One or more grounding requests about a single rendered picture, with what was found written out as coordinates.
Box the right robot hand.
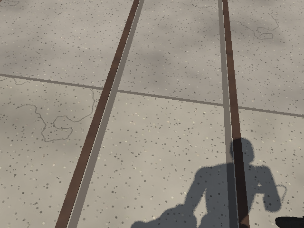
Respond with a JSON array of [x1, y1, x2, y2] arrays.
[[275, 216, 304, 228]]

